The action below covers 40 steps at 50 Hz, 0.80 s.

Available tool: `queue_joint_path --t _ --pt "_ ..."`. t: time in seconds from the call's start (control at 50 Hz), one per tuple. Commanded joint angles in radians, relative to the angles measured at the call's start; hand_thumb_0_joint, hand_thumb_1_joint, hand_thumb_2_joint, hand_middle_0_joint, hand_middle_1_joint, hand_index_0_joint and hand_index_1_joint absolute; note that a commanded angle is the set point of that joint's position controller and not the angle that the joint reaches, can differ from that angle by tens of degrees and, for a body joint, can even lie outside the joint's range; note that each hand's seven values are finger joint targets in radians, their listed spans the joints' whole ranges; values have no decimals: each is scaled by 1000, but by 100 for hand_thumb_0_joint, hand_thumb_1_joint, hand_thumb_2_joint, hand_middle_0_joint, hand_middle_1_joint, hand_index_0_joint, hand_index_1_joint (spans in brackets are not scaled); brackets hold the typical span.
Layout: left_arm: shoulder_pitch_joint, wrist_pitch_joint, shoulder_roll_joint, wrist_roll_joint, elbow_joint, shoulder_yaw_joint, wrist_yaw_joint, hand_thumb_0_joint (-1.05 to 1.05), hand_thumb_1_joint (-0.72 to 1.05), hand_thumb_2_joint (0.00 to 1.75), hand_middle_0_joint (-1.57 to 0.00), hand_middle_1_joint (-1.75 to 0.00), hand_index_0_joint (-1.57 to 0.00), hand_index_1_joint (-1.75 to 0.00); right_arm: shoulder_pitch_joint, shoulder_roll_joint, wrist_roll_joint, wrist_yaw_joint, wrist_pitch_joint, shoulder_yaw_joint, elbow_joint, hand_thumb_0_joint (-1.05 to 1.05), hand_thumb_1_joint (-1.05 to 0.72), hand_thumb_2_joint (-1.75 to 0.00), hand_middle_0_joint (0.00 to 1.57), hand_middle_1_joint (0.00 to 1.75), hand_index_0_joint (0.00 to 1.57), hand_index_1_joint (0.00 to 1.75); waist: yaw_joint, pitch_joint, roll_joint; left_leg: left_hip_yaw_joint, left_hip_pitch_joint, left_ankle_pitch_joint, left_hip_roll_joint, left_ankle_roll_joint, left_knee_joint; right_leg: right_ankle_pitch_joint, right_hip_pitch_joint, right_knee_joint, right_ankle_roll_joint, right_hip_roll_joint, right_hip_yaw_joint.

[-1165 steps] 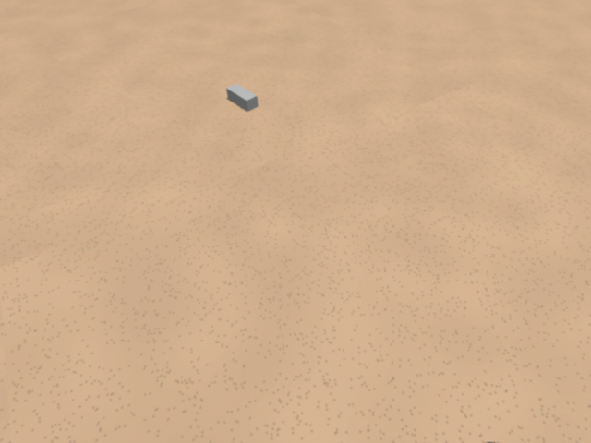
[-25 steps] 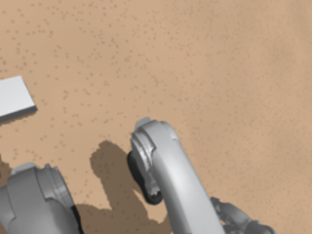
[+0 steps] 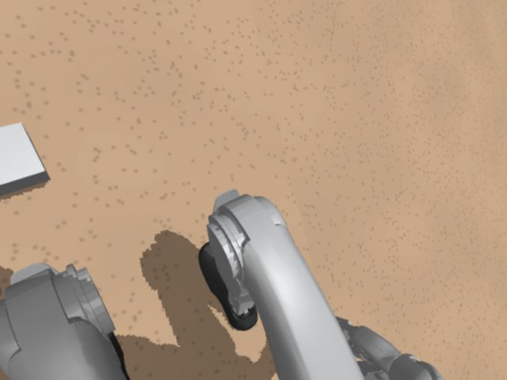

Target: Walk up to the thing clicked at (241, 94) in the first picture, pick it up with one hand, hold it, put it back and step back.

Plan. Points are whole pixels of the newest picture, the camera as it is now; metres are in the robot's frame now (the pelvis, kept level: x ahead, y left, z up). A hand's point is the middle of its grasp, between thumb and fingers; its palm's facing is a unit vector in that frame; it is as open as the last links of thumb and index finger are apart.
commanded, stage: close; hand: left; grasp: from above
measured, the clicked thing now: out of the picture +0.47 +0.27 -0.27
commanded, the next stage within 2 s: settle in 0.92 s
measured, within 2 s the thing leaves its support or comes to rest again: leaves its support in 1.36 s
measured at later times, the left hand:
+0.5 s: hand out of the picture +0.45 +0.28 -0.24, palm faces -0.45 -0.12 -0.89, open 11.4 cm
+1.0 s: hand out of the picture +0.46 +0.28 -0.24, palm faces -0.43 -0.11 -0.90, open 11.3 cm
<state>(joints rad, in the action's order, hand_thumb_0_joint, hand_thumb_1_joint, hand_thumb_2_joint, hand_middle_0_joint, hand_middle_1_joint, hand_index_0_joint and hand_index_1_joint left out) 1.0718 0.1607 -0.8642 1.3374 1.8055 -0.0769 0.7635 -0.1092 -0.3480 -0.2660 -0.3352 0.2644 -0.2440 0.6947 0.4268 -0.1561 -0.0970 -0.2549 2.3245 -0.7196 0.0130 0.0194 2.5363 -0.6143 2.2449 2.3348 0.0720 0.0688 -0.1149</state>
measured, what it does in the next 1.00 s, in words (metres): stands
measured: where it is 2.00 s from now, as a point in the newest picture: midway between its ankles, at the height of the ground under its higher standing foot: (179, 339)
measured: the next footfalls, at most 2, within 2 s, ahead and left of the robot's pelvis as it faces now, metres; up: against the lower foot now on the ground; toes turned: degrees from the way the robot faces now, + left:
none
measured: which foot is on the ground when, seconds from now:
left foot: down 0.00-1.00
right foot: down 0.00-1.00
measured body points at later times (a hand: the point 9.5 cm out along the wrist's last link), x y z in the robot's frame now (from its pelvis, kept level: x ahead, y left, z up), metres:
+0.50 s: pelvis +0.00 +0.00 +0.00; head +0.27 +0.12 +0.34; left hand +0.47 +0.28 -0.19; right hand +0.03 -0.25 -0.05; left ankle +0.06 +0.13 -0.27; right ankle +0.13 -0.13 -0.27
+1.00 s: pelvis +0.00 +0.00 +0.00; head +0.27 +0.12 +0.34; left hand +0.47 +0.28 -0.19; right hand +0.03 -0.25 -0.04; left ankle +0.06 +0.13 -0.27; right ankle +0.13 -0.13 -0.27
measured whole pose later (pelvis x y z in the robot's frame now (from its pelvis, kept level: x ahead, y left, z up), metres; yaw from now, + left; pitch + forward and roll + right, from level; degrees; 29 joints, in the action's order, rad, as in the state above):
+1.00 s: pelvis +0.00 +0.00 +0.00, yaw +0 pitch +28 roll -15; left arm 1.10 0.18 -0.92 1.29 1.82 -0.03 0.70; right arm -0.15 -0.36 -0.26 -0.31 0.26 -0.28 0.66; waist 0.43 -0.16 -0.10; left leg -0.26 2.32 -0.71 0.01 0.01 2.52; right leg -0.61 2.23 2.31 0.08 0.06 -0.12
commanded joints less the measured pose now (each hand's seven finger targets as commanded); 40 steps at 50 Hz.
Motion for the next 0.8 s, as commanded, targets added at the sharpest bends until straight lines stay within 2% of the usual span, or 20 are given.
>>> queue_joint_path --t 0.0,0.02,0.06,0.08,0.1,0.12,0.14,0.2,0.24,0.26,0.3,0.34,0.36,0.4,0.42,0.46,0.6,0.68,0.72,0.78 --pt "278 -49 -234 -56 -79 -52 21 0 -12 87 -35 -93 -36 -92 -226 -347 9 9 3 105 14 0 -90 -91 20 30 20 30 55 615 437 121 -413 143 -25 -33 -279 169 -366 -198 -85 11 -133" --pt "282 -51 -225 -65 -81 -45 2 0 -13 86 -34 -92 -35 -91 -215 -348 18 12 10 111 17 0 -90 -90 20 30 20 30 46 601 449 116 -416 128 -24 -30 -283 153 -340 -189 -87 5 -133" --pt "277 -42 -227 -81 -83 -54 -38 0 -13 84 -34 -91 -35 -89 -225 -343 17 12 13 101 15 0 -90 -91 20 30 20 30 54 604 449 104 -434 150 -25 -29 -281 169 -344 -175 -86 0 -143" --pt "249 -37 -230 -83 -80 -46 -53 0 -13 83 -34 -91 -36 -90 -223 -341 22 16 7 104 12 0 -90 -91 20 30 20 30 46 629 459 103 -445 155 -25 -27 -292 170 -366 -183 -90 7 -142" --pt "250 -30 -211 -87 -77 -29 -69 0 -11 84 -37 -92 -38 -91 -219 -329 22 17 6 98 9 0 -91 -91 20 30 20 30 51 609 456 108 -422 134 -23 -29 -287 155 -367 -181 -92 7 -137" --pt "216 -23 -213 -90 -88 -33 -77 0 -11 81 -36 -92 -38 -90 -229 -330 22 22 -2 100 6 0 -91 -91 20 30 20 30 32 639 451 107 -432 150 -20 -30 -298 166 -386 -193 -91 11 -140" --pt "212 -17 -205 -90 -86 -20 -87 0 -10 84 -37 -93 -38 -91 -222 -327 25 25 -6 98 5 0 -91 -91 20 30 20 30 31 630 454 109 -429 148 -21 -29 -294 165 -380 -192 -92 11 -140" --pt "208 9 -191 -89 -112 4 -109 0 -11 82 -36 -92 -37 -90 -238 -324 20 33 -22 91 7 0 -90 -91 20 30 20 30 33 656 457 116 -444 199 -19 -28 -289 209 -415 -189 -93 15 -142" --pt "202 23 -168 -87 -109 17 -113 0 -8 79 -37 -91 -39 -89 -236 -328 21 38 -29 90 0 0 -90 -90 20 30 20 30 32 634 446 109 -439 213 -19 -25 -282 212 -384 -184 -98 13 -151" --pt "207 30 -154 -85 -108 28 -115 0 -6 81 -39 -91 -41 -89 -255 -324 14 36 -30 83 1 0 -90 -90 20 30 20 30 50 634 443 108 -451 225 -19 -24 -285 225 -406 -181 -94 14 -154" --pt "180 43 -149 -82 -96 36 -106 0 -3 83 -42 -90 -44 -89 -251 -319 18 41 -37 81 1 0 -90 -90 20 30 20 30 35 621 429 109 -444 215 -20 -24 -291 221 -401 -186 -93 18 -155" --pt "221 56 -132 -78 -100 58 -102 0 2 85 -46 -90 -47 -89 -248 -316 8 38 -30 66 -4 0 -90 -90 20 30 20 30 60 597 427 111 -444 211 -19 -26 -275 222 -386 -188 -90 16 -158" --pt "197 59 -143 -77 -96 49 -96 0 3 88 -48 -91 -48 -91 -245 -318 11 44 -34 70 2 0 -90 -90 20 30 20 30 45 614 429 112 -454 207 -19 -27 -288 220 -395 -195 -90 22 -154" --pt "213 62 -146 -68 -96 48 -82 0 9 86 -51 -90 -52 -89 -251 -314 9 43 -32 64 4 0 -90 -90 20 30 20 30 47 603 449 105 -465 220 -19 -22 -291 229 -377 -186 -90 16 -158" --pt "191 64 -151 -64 -91 38 -72 0 9 87 -51 -90 -52 -89 -249 -317 6 44 -32 64 7 0 -90 -90 20 30 20 30 36 605 467 103 -469 221 -20 -18 -302 226 -377 -185 -93 17 -161" --pt "212 66 -149 -53 -95 51 -65 0 12 89 -54 -90 -54 -89 -239 -314 0 39 -27 58 -8 0 -90 -90 20 30 20 30 55 582 460 99 -475 196 -21 -17 -304 211 -358 -181 -91 15 -165" --pt "245 47 -179 -42 -86 41 -33 0 24 90 -63 -90 -63 -89 -216 -324 -5 39 -8 57 -15 0 -90 -90 20 30 20 30 65 563 437 99 -447 112 -21 -22 -305 148 -345 -201 -87 15 -158" --pt "258 30 -192 -44 -94 38 -22 0 26 94 -66 -89 -65 -89 -220 -326 -1 38 -4 57 -6 0 -90 -90 20 30 20 30 63 581 426 99 -434 139 -23 -26 -295 168 -356 -212 -85 16 -152" --pt "269 25 -189 -45 -79 38 -22 0 29 93 -68 -89 -68 -89 -229 -328 1 36 -2 54 -12 0 -90 -90 20 30 20 30 75 574 439 90 -445 149 -26 -22 -300 179 -352 -200 -85 12 -156" --pt "261 19 -200 -49 -62 37 -26 0 31 92 -69 -89 -69 -88 -226 -333 5 40 -2 55 -12 0 -90 -90 20 30 20 30 72 564 425 94 -433 126 -25 -24 -301 163 -352 -207 -85 15 -152"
